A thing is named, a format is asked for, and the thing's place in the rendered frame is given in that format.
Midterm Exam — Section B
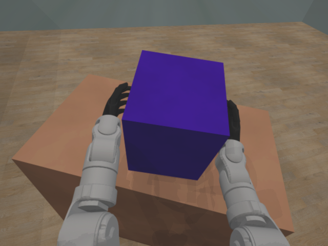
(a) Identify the robot left upper arm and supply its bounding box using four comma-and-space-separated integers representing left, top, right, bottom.
58, 211, 120, 246

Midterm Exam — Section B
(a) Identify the right robot forearm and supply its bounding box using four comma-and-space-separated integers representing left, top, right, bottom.
215, 139, 290, 246

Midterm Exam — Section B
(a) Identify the left robot forearm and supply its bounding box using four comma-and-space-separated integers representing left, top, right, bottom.
57, 115, 121, 246

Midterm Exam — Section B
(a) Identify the left robot hand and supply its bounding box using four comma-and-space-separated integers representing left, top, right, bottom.
103, 83, 131, 117

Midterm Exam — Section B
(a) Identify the right robot hand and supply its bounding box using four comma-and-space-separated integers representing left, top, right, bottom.
227, 100, 240, 142

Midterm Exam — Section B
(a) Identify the pedestal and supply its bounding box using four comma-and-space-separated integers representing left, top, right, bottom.
12, 74, 295, 246

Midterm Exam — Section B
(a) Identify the carton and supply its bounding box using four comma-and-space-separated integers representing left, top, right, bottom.
121, 50, 230, 180

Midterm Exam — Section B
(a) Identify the robot right upper arm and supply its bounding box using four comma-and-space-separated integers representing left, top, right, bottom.
230, 225, 289, 246

